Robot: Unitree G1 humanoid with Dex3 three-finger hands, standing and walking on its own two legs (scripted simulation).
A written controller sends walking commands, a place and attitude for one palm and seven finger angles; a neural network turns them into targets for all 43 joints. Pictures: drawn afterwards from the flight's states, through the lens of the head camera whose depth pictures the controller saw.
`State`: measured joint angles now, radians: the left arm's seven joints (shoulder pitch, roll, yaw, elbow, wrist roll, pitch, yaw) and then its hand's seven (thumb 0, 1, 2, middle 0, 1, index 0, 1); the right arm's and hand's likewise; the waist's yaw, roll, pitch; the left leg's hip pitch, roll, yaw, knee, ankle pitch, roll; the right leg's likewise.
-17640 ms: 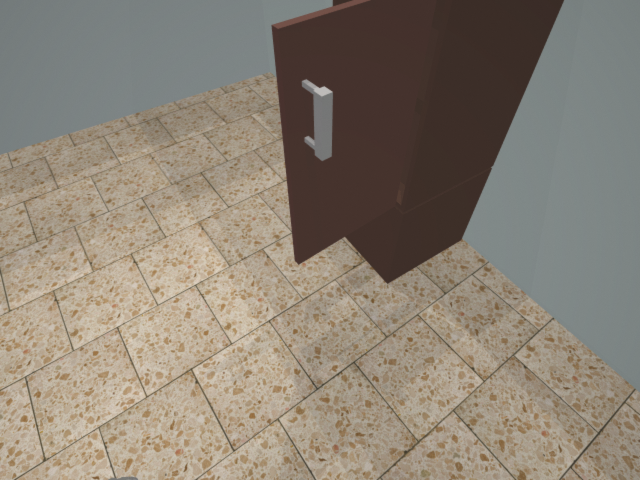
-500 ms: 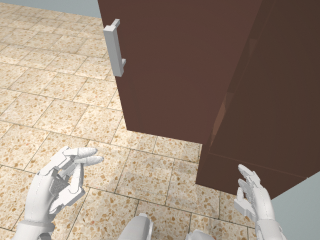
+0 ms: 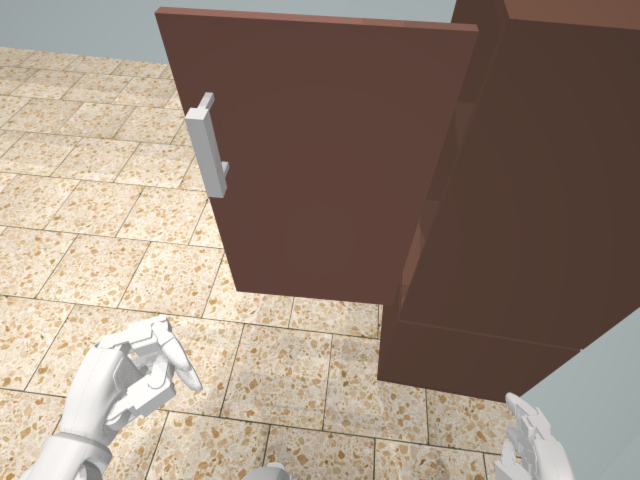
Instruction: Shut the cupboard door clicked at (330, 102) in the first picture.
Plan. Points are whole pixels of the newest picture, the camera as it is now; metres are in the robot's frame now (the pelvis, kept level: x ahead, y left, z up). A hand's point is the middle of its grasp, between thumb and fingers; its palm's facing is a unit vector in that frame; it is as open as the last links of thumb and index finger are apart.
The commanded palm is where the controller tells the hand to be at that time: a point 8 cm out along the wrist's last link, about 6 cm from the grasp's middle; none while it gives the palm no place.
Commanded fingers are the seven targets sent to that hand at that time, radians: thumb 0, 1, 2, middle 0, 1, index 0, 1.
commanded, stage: raise the hand and make a fist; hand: left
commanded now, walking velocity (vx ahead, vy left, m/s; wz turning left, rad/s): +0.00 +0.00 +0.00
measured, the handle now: (212, 146) +0.51 +0.19 +0.14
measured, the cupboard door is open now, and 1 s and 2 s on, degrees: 94 94 94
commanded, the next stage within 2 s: bring the fist close to the handle in 0.82 s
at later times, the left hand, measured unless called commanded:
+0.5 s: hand (109, 315) +0.24 +0.21 +0.16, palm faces +0.01 -1.00 -0.07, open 3.1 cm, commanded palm +0.20 +0.26 +0.14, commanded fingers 0.00 0.90 0.90 -1.30 -1.50 -1.30 -1.50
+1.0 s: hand (158, 344) +0.22 +0.17 +0.13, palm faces -0.04 -1.00 -0.05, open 3.1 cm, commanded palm +0.21 +0.23 +0.14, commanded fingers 0.00 0.90 0.90 -1.30 -1.50 -1.30 -1.50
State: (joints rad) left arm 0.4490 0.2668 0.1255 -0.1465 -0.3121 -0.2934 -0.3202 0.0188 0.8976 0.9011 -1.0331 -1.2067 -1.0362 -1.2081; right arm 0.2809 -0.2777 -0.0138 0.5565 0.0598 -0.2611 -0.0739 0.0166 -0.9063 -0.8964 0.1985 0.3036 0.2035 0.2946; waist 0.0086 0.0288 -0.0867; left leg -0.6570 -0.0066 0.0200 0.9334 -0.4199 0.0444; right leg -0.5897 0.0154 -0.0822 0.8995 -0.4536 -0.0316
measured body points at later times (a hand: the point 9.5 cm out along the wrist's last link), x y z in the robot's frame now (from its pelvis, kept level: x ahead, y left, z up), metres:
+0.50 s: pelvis +0.01 +0.01 +0.03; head +0.00 +0.01 +0.48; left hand +0.23 +0.27 +0.16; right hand +0.19 -0.20 -0.04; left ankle +0.03 +0.09 -0.69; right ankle +0.00 -0.10 -0.69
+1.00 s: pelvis +0.00 -0.01 +0.03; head +0.00 -0.03 +0.48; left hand +0.22 +0.23 +0.13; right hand +0.18 -0.24 -0.04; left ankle +0.03 +0.09 -0.69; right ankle +0.00 -0.10 -0.69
